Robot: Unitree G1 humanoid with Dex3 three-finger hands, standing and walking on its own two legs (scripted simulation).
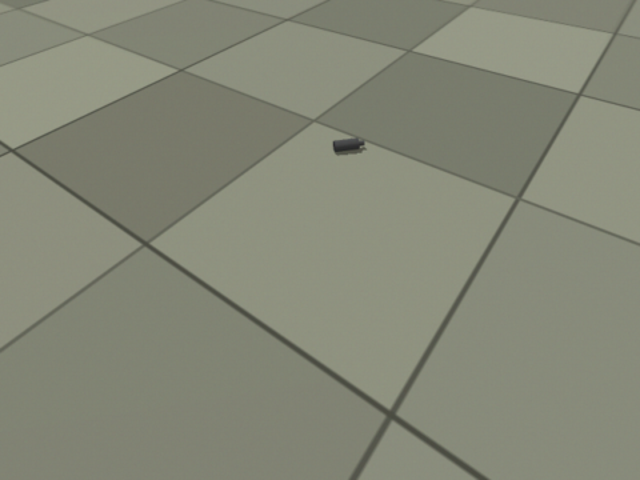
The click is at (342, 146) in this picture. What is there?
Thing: lying bottle
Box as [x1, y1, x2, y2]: [333, 138, 364, 151]
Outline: 364,142 363,140 359,141 357,138 333,141 334,151 358,148 360,145 363,145
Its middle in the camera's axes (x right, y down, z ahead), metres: +0.15 -0.53 +2.12
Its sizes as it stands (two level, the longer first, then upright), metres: 0.167 0.061 0.061
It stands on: the floor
